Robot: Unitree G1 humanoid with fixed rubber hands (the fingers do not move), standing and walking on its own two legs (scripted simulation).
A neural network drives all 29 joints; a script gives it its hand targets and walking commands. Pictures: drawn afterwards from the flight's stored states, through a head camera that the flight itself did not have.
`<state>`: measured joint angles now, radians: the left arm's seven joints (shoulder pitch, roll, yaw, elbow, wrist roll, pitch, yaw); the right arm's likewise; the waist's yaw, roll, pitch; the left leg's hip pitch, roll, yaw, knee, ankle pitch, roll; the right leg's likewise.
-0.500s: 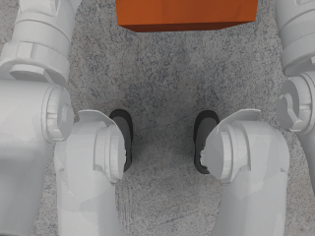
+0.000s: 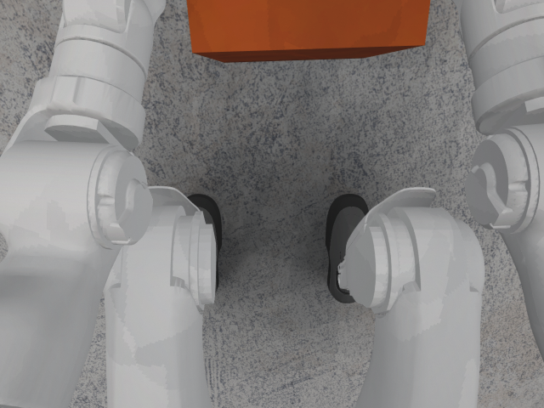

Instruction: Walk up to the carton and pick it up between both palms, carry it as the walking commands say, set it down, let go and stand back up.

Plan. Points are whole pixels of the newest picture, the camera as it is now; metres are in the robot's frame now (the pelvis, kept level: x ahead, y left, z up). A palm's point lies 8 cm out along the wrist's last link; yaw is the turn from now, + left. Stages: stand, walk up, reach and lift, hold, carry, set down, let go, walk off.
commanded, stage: reach and lift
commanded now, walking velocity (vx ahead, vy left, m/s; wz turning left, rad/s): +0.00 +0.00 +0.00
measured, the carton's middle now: out of the picture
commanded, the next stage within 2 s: none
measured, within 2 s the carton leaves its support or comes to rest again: leaves its support in 0.58 s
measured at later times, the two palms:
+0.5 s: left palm out of the picture +0.56 +0.13 -0.18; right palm out of the picture +0.56 -0.17 -0.18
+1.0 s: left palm out of the picture +0.56 +0.13 -0.12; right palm out of the picture +0.57 -0.16 -0.13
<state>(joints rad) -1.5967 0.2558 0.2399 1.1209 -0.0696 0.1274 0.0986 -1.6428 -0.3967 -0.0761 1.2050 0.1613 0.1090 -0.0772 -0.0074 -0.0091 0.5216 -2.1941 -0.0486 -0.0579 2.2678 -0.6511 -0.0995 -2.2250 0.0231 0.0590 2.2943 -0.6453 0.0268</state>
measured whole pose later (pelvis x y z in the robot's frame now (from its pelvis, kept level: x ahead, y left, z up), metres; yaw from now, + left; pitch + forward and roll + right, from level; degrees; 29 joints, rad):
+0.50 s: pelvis +0.00 +0.00 +0.00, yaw -1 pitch +32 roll +3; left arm -1.54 0.27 0.20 1.02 -0.09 0.23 0.12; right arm -1.57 -0.37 -0.08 1.07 0.18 0.19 -0.10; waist 0.01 -0.02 0.52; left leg -2.16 -0.07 -0.08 2.30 -0.69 -0.12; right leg -2.21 0.04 0.06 2.32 -0.66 0.03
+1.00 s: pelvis -0.01 +0.01 +0.03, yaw -2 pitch +32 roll +2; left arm -1.51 0.16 0.37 0.76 -0.03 0.32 0.23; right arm -1.64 -0.36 -0.12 0.96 0.04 0.36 -0.12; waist 0.02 0.04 0.53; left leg -2.10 -0.08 -0.06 2.18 -0.64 -0.09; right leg -2.13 0.07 0.09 2.18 -0.61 0.08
